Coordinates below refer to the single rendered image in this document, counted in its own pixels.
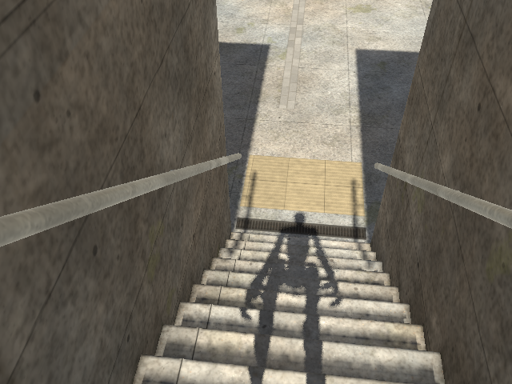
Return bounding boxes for stairs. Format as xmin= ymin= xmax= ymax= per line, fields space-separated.
xmin=133 ymin=232 xmax=445 ymax=384

